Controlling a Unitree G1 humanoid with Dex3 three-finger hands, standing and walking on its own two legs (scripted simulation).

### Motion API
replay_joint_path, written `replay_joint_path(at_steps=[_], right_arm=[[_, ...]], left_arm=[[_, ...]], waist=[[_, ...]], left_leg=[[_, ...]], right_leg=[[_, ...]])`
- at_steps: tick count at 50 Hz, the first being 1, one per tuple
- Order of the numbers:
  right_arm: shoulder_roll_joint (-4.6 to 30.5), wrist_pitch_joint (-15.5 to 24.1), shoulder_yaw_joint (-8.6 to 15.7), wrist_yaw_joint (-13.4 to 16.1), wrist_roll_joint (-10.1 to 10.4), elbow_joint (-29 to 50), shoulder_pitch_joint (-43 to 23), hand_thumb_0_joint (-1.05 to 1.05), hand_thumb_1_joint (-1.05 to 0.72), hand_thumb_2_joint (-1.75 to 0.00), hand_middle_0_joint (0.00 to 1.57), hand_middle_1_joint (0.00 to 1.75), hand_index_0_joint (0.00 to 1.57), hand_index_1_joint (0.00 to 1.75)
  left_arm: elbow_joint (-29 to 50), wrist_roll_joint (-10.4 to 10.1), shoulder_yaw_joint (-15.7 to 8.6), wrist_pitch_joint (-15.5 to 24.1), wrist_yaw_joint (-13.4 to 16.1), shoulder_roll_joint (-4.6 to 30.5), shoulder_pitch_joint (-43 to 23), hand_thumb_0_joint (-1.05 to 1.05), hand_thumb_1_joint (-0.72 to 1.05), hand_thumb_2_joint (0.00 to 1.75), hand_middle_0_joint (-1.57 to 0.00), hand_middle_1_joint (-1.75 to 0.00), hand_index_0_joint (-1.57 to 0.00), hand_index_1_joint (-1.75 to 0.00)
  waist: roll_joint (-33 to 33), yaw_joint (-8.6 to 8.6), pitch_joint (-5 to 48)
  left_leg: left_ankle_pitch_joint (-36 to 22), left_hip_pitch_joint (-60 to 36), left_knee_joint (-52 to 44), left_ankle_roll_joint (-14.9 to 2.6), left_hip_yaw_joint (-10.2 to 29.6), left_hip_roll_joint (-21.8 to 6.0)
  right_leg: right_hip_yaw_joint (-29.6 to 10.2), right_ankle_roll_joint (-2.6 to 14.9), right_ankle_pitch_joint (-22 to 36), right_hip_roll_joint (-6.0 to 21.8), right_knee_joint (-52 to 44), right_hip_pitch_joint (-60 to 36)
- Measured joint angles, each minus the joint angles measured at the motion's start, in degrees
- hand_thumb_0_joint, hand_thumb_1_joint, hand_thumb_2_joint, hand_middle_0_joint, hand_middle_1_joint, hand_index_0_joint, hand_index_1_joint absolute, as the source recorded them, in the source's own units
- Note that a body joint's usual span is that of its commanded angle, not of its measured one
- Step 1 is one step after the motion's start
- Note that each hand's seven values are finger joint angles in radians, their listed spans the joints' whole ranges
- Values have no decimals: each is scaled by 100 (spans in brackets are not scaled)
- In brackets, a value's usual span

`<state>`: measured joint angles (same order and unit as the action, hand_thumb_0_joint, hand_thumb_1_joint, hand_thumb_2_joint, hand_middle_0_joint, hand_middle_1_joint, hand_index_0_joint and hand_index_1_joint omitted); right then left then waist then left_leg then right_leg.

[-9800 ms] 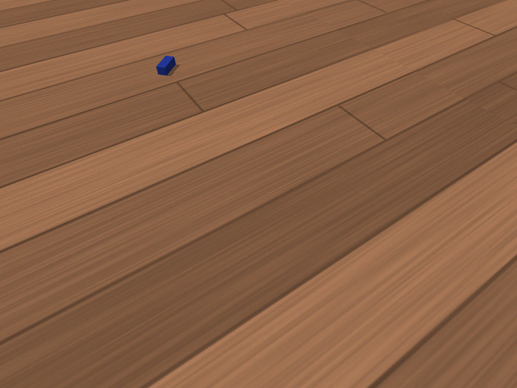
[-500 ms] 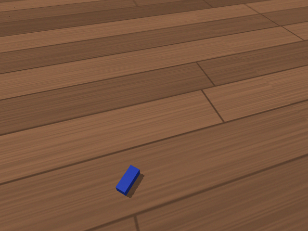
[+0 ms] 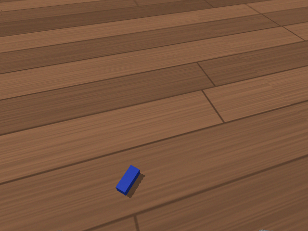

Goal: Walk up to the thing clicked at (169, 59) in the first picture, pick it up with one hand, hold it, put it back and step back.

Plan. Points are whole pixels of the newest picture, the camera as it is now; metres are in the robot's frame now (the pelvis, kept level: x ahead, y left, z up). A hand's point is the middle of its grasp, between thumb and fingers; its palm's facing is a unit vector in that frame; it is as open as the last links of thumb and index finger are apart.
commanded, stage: stand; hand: left
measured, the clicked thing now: (128, 179) +0.52 +0.20 -0.75
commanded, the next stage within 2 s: none
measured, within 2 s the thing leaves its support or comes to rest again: neither
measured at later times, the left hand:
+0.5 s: hand out of the picture +0.04 +0.25 -0.15, palm faces -0.02 -0.94 -0.34, open 7.4 cm
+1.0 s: hand out of the picture +0.06 +0.24 -0.15, palm faces -0.02 -0.94 -0.34, open 7.4 cm
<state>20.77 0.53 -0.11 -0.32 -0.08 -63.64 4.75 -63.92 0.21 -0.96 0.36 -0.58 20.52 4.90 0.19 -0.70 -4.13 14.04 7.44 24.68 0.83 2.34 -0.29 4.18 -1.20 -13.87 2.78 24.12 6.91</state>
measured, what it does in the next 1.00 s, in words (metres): stands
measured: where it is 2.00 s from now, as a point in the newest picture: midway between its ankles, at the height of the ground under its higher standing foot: outside the picture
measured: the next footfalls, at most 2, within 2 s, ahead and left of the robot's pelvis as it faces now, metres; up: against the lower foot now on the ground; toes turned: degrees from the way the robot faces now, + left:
none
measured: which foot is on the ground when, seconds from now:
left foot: down 0.00-1.00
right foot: down 0.00-1.00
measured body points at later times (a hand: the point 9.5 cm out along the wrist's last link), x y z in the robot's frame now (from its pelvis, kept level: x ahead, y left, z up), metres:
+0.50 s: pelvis -0.03 -0.01 +0.01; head -0.02 -0.01 +0.45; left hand +0.04 +0.30 -0.13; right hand +0.04 -0.31 -0.13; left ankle -0.01 +0.13 -0.74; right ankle -0.01 -0.13 -0.74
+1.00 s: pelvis -0.02 -0.01 +0.01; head -0.01 -0.02 +0.45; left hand +0.06 +0.29 -0.12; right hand +0.06 -0.31 -0.13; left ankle +0.00 +0.13 -0.74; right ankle -0.01 -0.13 -0.74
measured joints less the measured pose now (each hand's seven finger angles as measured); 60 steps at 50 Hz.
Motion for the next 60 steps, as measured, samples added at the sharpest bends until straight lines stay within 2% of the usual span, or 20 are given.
replay_joint_path(at_steps=[8, 17, 32, 60], right_arm=[[-58, -7, -49, 19, 24, -40, -201, 0, -90, -90, 20, 30, 21, 30], [-81, -12, -40, -40, -20, -172, -117, 0, -90, -90, 20, 30, 21, 30], [-25, -19, -8, -53, -45, -300, 179, 0, -90, -90, 20, 30, 21, 30], [-28, 18, -92, -20, -29, -178, 93, 0, -90, -90, 20, 30, 21, 30]], left_arm=[[-107, 19, 31, -6, -7, -66, -154, 1, 90, 89, -20, -30, -20, -30], [-210, 51, 51, 20, -33, -71, -73, 1, 90, 89, -20, -30, -20, -30], [-251, 52, 46, 7, -52, -53, 181, 1, 90, 89, -20, -30, -20, -30], [-122, 43, 59, 37, -43, -63, 42, 1, 90, 89, -20, -30, -20, -30]], waist=[[34, 15, -80], [50, 22, 57], [51, 34, 65], [63, 29, 115]], left_leg=[[-330, -98, -413, 15, -31, -11], [-509, -56, -570, 43, -22, -36], [-539, 73, -553, 89, 1, -72], [-462, -29, -609, 149, 13, -138]], right_leg=[[-25, 6, 322, -18, -376, -67], [-16, 34, 490, -46, -512, -16], [2, 86, 481, -80, -432, 139], [17, 137, 387, -144, -459, 52]])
